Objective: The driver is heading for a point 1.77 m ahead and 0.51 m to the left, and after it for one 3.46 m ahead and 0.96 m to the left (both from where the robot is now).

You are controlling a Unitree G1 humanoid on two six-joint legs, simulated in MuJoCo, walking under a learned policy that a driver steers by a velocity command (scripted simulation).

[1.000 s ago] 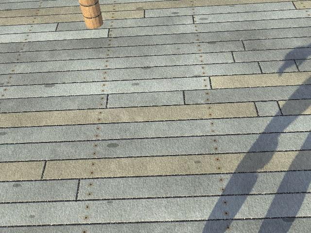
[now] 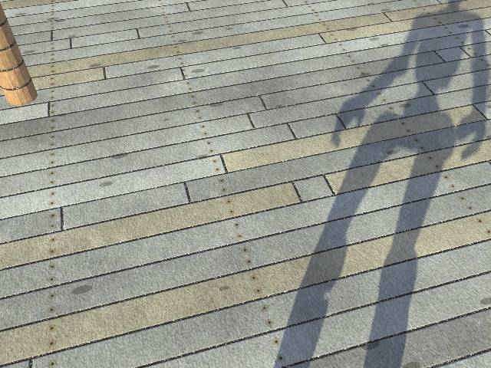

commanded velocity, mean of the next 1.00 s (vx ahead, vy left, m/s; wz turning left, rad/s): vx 0.44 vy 0.00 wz -0.01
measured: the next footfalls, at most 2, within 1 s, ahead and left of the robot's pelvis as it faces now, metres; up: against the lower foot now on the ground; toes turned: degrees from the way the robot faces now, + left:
left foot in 0.16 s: +0.10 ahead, +0.14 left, +0.00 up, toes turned +2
right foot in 0.64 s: +0.47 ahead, -0.07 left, +0.00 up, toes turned -1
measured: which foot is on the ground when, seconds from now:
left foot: up 0.00-0.14, down 0.16-0.64, up 0.66-1.00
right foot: down 0.00-0.16, up 0.18-0.62, down 0.64-1.00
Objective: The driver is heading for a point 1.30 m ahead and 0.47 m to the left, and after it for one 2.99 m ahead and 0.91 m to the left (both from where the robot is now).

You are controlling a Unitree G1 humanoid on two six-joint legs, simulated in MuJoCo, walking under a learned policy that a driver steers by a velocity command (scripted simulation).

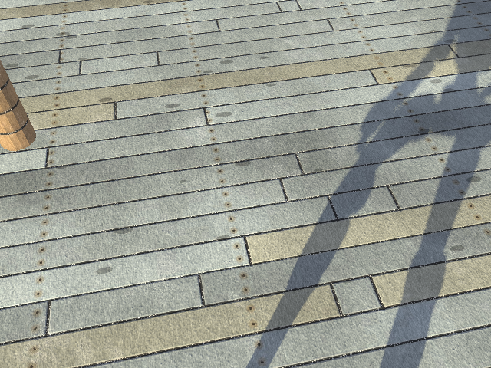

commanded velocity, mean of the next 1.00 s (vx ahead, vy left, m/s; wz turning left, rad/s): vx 0.50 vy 0.00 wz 0.13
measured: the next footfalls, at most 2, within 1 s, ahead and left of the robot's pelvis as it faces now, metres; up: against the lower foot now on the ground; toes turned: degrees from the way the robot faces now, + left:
left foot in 0.18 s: +0.29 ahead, +0.15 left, +0.00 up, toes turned +2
right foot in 0.72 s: +0.59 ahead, -0.09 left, +0.00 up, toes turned +1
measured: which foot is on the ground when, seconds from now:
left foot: up 0.00-0.16, down 0.18-0.74, up 0.76-1.00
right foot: down 0.00-0.20, up 0.22-0.70, down 0.72-1.00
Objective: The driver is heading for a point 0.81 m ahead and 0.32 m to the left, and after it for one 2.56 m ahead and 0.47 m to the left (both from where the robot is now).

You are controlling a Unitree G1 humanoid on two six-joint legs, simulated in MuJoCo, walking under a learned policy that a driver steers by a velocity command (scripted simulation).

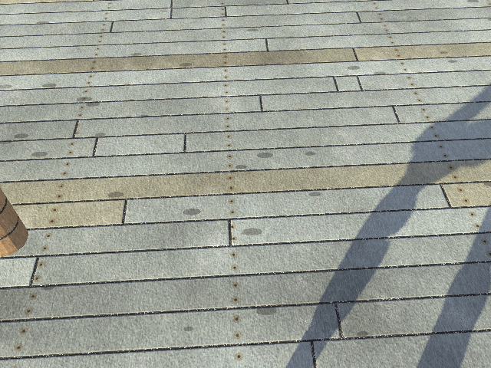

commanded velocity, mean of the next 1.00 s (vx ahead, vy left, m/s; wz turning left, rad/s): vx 0.50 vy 0.00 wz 0.57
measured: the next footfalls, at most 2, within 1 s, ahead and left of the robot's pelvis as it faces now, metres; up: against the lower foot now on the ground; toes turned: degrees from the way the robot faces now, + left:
left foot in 0.24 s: +0.29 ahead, +0.16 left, +0.00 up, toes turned +12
right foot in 0.74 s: +0.64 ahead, +0.04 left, +0.00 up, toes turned +30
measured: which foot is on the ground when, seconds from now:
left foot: up 0.00-0.22, down 0.24-0.76, up 0.78-1.00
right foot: down 0.00-0.26, up 0.28-0.72, down 0.74-1.00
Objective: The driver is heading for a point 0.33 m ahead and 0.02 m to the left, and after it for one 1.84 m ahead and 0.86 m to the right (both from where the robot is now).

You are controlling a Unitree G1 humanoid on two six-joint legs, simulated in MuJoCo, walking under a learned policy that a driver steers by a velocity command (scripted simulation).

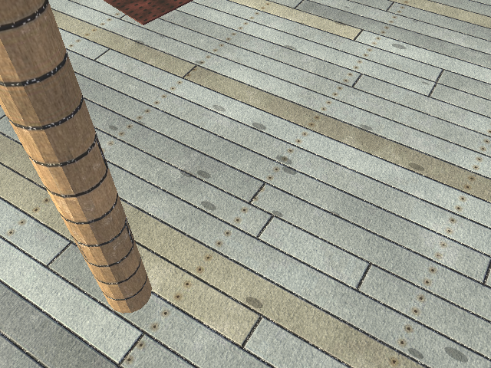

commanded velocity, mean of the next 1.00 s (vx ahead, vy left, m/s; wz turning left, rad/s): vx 0.19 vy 0.00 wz -0.13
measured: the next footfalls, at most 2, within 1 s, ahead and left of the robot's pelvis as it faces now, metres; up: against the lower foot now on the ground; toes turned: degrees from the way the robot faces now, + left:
left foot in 0.26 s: +0.30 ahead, +0.17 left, +0.00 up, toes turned +9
right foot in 0.74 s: +0.33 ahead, -0.08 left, +0.00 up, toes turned -9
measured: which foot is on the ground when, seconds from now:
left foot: up 0.00-0.24, down 0.26-0.76, up 0.78-1.00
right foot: down 0.00-0.24, up 0.26-0.72, down 0.74-1.00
